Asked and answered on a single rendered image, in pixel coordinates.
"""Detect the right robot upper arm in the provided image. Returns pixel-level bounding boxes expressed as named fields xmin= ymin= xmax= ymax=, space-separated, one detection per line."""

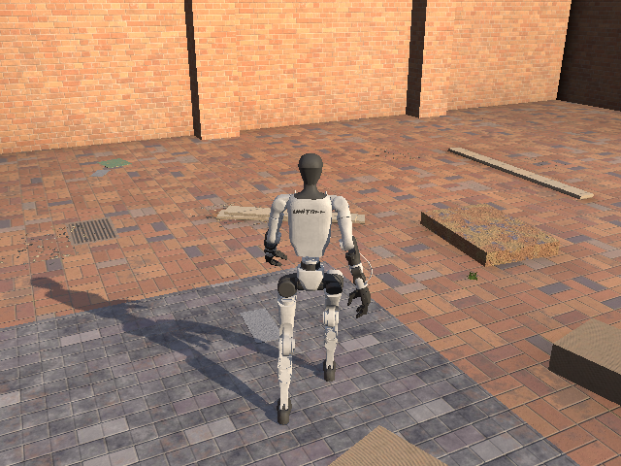
xmin=330 ymin=195 xmax=354 ymax=251

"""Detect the robot shin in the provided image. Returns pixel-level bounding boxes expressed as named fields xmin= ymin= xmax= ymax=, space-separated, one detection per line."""
xmin=324 ymin=311 xmax=339 ymax=369
xmin=278 ymin=338 xmax=292 ymax=410

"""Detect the left robot forearm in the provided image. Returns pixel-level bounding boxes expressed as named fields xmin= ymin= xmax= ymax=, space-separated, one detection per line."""
xmin=264 ymin=229 xmax=278 ymax=257

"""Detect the left robot shin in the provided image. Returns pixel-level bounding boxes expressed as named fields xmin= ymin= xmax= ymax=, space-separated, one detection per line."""
xmin=278 ymin=338 xmax=292 ymax=410

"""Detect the right robot shin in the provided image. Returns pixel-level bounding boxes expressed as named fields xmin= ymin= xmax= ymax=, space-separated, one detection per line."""
xmin=324 ymin=311 xmax=339 ymax=369

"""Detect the left robot upper arm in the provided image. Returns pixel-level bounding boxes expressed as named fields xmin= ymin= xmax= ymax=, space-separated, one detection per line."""
xmin=266 ymin=194 xmax=291 ymax=245

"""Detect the right robot forearm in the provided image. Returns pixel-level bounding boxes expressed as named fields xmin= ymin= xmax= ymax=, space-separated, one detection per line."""
xmin=345 ymin=236 xmax=368 ymax=289

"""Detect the robot right hand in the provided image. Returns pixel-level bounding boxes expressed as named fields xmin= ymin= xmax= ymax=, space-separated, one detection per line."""
xmin=347 ymin=287 xmax=371 ymax=318

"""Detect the robot left hand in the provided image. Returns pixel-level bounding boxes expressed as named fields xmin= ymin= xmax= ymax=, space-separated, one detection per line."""
xmin=265 ymin=250 xmax=287 ymax=266

